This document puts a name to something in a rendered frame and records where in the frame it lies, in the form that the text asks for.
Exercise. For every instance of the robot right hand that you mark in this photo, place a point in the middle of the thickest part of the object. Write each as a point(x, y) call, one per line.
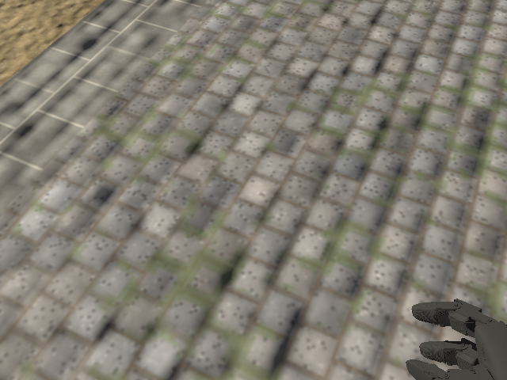
point(485, 360)

